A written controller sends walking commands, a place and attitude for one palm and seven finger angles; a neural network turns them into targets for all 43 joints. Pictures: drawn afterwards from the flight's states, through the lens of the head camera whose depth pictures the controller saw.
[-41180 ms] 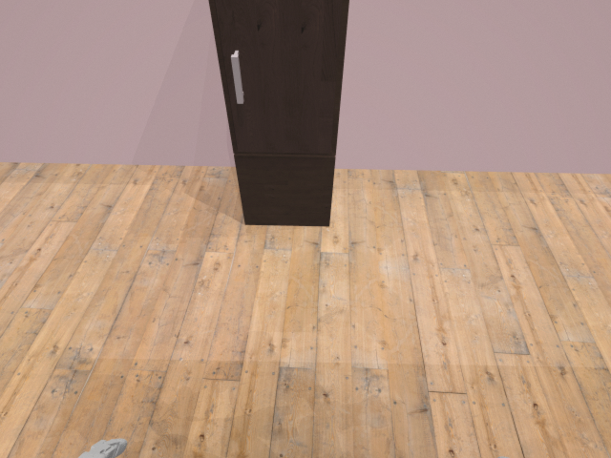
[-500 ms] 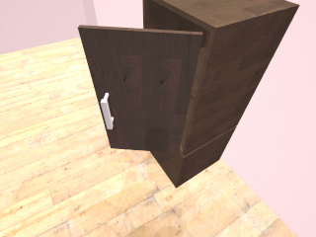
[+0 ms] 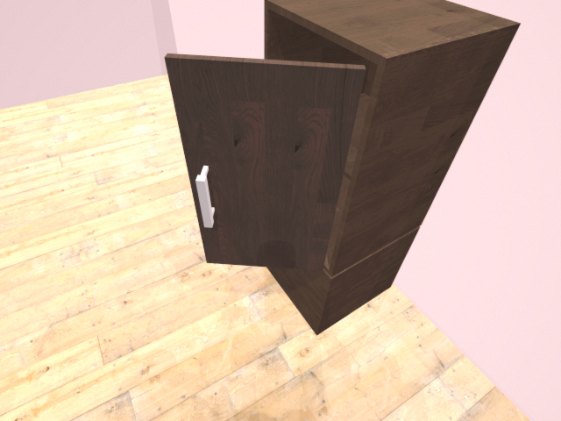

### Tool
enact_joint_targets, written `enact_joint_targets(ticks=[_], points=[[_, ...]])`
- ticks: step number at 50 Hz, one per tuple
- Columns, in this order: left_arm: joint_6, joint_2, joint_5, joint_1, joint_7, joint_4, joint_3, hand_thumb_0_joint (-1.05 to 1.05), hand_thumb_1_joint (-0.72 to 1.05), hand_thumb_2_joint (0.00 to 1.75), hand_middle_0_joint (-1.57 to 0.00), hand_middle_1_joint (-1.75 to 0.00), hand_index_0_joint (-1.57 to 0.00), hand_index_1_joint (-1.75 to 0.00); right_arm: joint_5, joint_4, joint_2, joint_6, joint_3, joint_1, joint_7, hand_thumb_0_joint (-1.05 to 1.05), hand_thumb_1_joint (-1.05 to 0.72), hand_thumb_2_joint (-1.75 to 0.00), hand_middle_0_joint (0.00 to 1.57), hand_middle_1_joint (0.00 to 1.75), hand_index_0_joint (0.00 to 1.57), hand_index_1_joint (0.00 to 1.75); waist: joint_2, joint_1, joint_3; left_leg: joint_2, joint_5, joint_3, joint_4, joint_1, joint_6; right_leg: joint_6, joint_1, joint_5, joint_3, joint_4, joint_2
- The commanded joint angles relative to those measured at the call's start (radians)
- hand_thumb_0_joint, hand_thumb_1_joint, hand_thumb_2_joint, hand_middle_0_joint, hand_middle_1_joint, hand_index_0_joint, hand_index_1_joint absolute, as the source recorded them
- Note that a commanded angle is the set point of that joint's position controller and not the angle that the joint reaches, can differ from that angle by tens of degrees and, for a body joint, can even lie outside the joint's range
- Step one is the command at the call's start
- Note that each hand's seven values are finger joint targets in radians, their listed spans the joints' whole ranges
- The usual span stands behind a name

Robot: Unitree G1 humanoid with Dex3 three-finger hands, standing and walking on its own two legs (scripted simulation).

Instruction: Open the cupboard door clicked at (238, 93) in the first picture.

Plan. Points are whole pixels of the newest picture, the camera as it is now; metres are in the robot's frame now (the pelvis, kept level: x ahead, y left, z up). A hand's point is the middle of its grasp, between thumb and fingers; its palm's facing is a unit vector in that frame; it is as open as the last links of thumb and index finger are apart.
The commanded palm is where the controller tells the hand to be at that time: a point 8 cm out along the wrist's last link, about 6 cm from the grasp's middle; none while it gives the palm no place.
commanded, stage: come to a stop and stand still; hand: left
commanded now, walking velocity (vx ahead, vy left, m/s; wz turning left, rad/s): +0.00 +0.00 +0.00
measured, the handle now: (207, 197) +0.58 +0.20 -0.06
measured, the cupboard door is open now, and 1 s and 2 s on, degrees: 54 54 54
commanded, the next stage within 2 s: look again from close up in 0.34 s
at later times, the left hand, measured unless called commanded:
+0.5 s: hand out of the picture -0.06 +0.16 -0.18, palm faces +0.03 -0.99 -0.14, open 7.4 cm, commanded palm none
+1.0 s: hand out of the picture -0.02 +0.16 -0.18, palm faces +0.01 -0.99 -0.16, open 7.4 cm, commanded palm none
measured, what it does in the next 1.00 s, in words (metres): stands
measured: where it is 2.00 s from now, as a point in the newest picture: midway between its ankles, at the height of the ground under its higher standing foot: outside the picture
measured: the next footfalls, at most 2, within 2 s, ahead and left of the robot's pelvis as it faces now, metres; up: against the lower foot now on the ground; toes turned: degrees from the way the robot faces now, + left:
none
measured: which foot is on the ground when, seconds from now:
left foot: down 0.00-1.00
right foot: down 0.00-1.00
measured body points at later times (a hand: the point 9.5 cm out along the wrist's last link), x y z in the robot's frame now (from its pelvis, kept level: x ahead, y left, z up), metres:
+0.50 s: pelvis -0.02 +0.01 +0.00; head -0.02 +0.02 +0.45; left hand -0.06 +0.21 -0.17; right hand -0.04 -0.20 -0.16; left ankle -0.02 +0.07 -0.74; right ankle +0.03 -0.13 -0.74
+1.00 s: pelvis -0.01 +0.01 +0.00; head +0.00 +0.02 +0.45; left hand -0.02 +0.22 -0.16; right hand -0.02 -0.21 -0.16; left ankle -0.02 +0.07 -0.74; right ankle +0.03 -0.13 -0.74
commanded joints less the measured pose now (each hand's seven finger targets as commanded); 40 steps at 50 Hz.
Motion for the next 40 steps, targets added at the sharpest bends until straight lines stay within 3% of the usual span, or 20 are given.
enact_joint_targets(ticks=[1,10,25,40], points=[[-0.011,0.091,-0.001,0.045,0.011,-0.029,0.018,0.00,0.90,0.90,-0.20,-0.30,-0.20,-0.30,-0.001,-0.023,-0.117,-0.014,-0.025,0.025,-0.009,0.00,-0.90,-0.90,0.20,0.30,0.20,0.30,0.008,0.002,0.061,0.140,0.010,-0.148,-0.167,-0.145,-0.022,-0.032,0.041,0.045,0.080,-0.068,-0.075],[-0.007,0.035,0.001,0.114,0.016,0.016,0.008,0.00,0.90,0.90,-0.20,-0.30,-0.20,-0.30,0.002,0.016,-0.081,-0.009,-0.021,0.088,-0.010,0.00,-0.90,-0.90,0.20,0.30,0.20,0.30,0.015,0.000,0.083,0.142,-0.078,-0.166,-0.207,-0.176,-0.024,-0.025,0.023,0.031,0.072,-0.058,-0.072],[-0.011,-0.030,0.005,0.189,0.023,0.048,0.005,0.00,0.90,0.90,-0.20,-0.30,-0.20,-0.30,0.006,0.034,-0.030,-0.010,-0.027,0.145,-0.017,0.00,-0.90,-0.90,0.20,0.30,0.20,0.30,0.015,-0.006,0.108,0.144,-0.096,-0.169,-0.198,-0.184,-0.020,-0.025,-0.033,0.031,0.078,-0.042,-0.065],[-0.020,-0.028,0.004,0.182,0.024,0.038,0.012,0.00,0.90,0.90,-0.20,-0.30,-0.20,-0.30,0.006,0.033,-0.019,-0.019,-0.028,0.140,-0.019,0.00,-0.90,-0.90,0.20,0.30,0.20,0.30,-0.015,-0.007,0.081,0.140,0.022,-0.142,-0.155,-0.139,-0.019,-0.030,-0.041,0.070,0.099,-0.045,-0.073]])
